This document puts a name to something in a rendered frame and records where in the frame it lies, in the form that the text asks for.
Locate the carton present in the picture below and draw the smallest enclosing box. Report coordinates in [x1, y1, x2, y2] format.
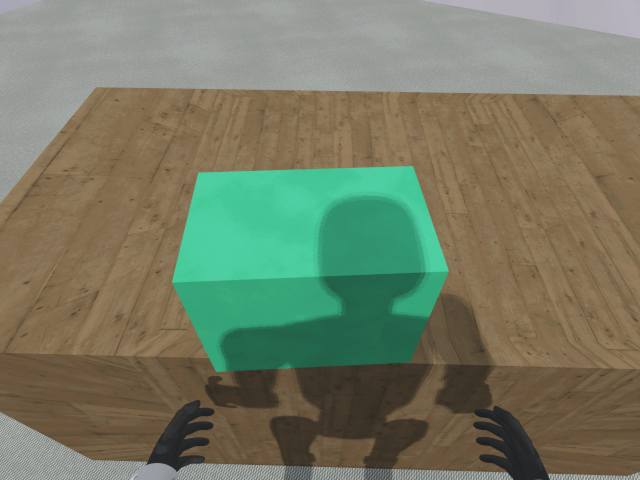
[172, 166, 449, 372]

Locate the robot right hand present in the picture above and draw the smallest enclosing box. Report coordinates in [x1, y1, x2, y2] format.
[473, 406, 550, 480]

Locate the pedestal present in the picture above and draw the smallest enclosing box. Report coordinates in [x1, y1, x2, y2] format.
[0, 87, 640, 476]

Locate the robot left hand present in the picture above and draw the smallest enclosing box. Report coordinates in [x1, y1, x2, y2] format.
[146, 400, 215, 472]

